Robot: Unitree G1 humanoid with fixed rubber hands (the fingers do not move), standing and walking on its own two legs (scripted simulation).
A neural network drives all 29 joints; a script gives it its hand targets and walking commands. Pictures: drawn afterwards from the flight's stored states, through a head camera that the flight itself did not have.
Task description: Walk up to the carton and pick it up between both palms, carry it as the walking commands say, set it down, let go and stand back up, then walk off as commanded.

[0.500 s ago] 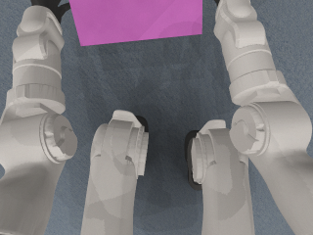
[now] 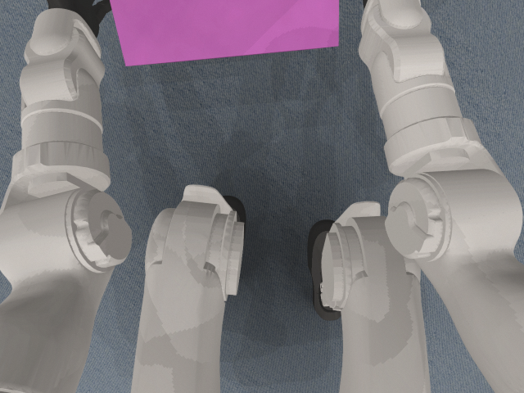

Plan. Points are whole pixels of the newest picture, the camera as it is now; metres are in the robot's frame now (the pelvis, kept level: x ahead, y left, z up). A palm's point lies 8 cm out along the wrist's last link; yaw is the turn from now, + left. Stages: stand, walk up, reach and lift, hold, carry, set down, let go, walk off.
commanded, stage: set down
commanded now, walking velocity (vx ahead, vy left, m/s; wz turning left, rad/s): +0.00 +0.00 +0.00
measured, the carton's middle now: out of the picture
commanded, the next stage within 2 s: let go in 2.00 s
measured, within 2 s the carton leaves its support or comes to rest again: rests again in 0.26 s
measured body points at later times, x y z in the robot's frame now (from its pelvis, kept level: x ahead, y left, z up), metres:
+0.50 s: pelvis -0.02 +0.00 -0.01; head +0.35 +0.03 +0.24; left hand +0.48 +0.28 -0.19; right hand +0.55 -0.09 -0.19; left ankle +0.11 +0.11 -0.33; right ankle +0.08 -0.10 -0.33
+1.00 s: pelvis -0.02 +0.00 +0.04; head +0.35 +0.06 +0.28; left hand +0.49 +0.31 -0.11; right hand +0.57 -0.10 -0.11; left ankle +0.11 +0.11 -0.33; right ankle +0.08 -0.10 -0.33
